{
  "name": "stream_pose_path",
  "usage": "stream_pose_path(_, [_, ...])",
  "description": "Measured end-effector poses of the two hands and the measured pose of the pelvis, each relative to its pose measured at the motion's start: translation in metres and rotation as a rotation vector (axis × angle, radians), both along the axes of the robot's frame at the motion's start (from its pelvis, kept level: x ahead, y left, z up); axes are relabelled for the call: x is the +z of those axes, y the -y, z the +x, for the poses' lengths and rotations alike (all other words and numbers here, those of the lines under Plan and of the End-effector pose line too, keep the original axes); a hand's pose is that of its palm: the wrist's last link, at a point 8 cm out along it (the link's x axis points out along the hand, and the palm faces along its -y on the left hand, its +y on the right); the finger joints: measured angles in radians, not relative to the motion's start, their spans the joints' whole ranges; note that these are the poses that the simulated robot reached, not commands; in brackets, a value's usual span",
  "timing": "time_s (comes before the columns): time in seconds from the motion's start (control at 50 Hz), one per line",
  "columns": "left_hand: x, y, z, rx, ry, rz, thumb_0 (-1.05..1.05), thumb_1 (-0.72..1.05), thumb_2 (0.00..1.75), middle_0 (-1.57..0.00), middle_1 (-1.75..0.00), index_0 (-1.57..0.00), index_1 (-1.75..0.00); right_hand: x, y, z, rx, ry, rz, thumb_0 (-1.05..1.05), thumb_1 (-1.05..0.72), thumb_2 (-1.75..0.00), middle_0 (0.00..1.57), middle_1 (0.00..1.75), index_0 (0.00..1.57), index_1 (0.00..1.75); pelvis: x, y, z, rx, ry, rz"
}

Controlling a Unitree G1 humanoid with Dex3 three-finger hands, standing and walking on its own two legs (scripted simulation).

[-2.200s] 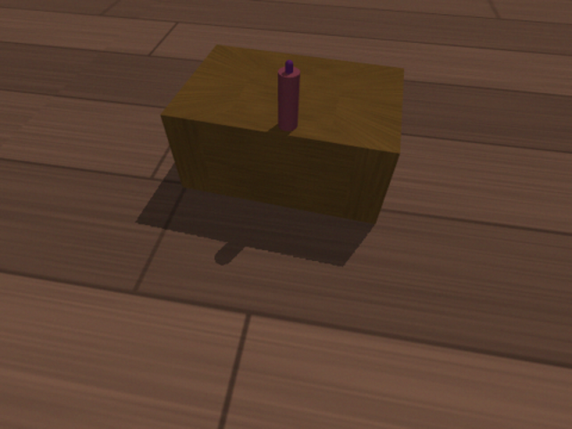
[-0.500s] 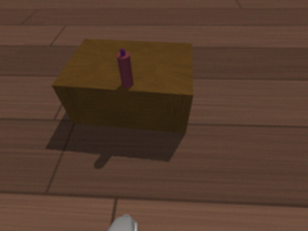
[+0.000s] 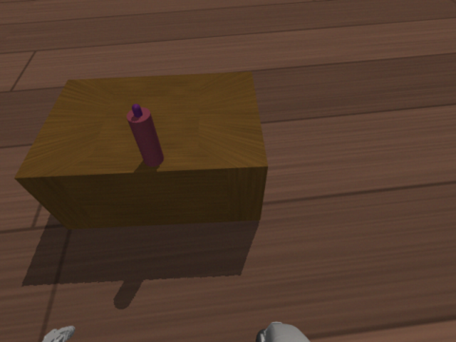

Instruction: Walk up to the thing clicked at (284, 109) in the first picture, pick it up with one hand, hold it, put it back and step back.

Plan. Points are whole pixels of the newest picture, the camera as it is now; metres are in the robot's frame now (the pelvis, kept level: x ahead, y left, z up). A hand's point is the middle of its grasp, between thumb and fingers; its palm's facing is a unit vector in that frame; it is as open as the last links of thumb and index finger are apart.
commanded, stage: walk up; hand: left
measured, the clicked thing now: (145, 134) +0.79 +0.27 -0.21
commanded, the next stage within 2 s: none
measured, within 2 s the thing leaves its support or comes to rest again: neither
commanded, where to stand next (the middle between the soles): +0.41 +0.07 m, yaw +0 degrees
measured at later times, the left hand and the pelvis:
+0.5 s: hand (56, 311) +0.21 +0.36 -0.15, palm faces -0.04 -0.92 -0.39, open 7.4 cm; pelvis +0.19 +0.07 +0.00, yaw +0 degrees
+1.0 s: hand (91, 211) +0.43 +0.33 -0.12, palm faces -0.06 -0.91 -0.41, open 7.4 cm; pelvis +0.33 +0.07 +0.00, yaw -1 degrees
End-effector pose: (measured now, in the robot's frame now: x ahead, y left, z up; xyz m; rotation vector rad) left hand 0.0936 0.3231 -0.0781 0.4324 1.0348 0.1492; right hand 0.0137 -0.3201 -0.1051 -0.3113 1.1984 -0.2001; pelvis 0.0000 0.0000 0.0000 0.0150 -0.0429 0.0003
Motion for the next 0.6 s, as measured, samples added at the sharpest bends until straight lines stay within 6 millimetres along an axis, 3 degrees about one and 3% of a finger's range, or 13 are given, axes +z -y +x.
stream_pose_path(0.08, [0.0, 0.005, 0.026, 0.032, 0.045, 0.019, 0.0, 0.9, 0.9, -0.2, -0.3, -0.21, -0.3, -0.016, 0.003, 0.037, 0.007, -0.032, 0.01, 0.01, -0.9, -0.9, 0.2, 0.3, 0.2, 0.3, -0.007, 0.005, 0.03, -0.002, 0.011, -0.018])
stream_pose_path(0.2, [0.01, 0.0, 0.035, 0.072, -0.005, 0.012, 0.0, 0.9, 0.9, -0.2, -0.3, -0.21, -0.3, -0.005, -0.011, 0.113, 0.06, 0.035, 0.03, 0.01, -0.9, -0.9, 0.2, 0.3, 0.2, 0.3, 0.006, -0.006, 0.071, 0.0, 0.004, -0.025])
stream_pose_path(0.32, [0.0, -0.03, 0.047, 0.112, -0.075, 0.004, 0.01, 0.9, 0.9, -0.21, -0.3, -0.21, -0.3, 0.011, -0.03, 0.179, 0.099, 0.06, 0.008, 0.01, -0.9, -0.9, 0.2, 0.3, 0.2, 0.3, 0.007, -0.027, 0.116, 0.001, -0.008, -0.034])
stream_pose_path(0.42, [-0.026, -0.068, 0.074, 0.128, -0.137, -0.001, 0.01, 0.9, 0.9, -0.21, -0.3, -0.21, -0.3, 0.017, -0.051, 0.232, 0.104, 0.116, -0.057, 0.01, -0.9, -0.9, 0.2, 0.3, 0.2, 0.3, -0.007, -0.059, 0.159, -0.002, -0.006, -0.021])
stream_pose_path(0.48, [-0.033, -0.078, 0.103, 0.12, -0.164, -0.007, 0.01, 0.9, 0.9, -0.2, -0.3, -0.21, -0.3, 0.024, -0.064, 0.247, 0.071, 0.146, -0.069, 0.01, -0.9, -0.9, 0.2, 0.3, 0.2, 0.3, -0.005, -0.071, 0.179, -0.007, 0.002, -0.03])
stream_pose_path(0.6, [-0.024, -0.082, 0.17, 0.08, -0.119, -0.046, 0.01, 0.91, 0.9, -0.2, -0.3, -0.21, -0.3, 0.033, -0.083, 0.257, 0.04, 0.085, -0.057, 0.01, -0.9, -0.89, 0.2, 0.3, 0.2, 0.3, 0.009, -0.08, 0.219, -0.013, 0.0, -0.022])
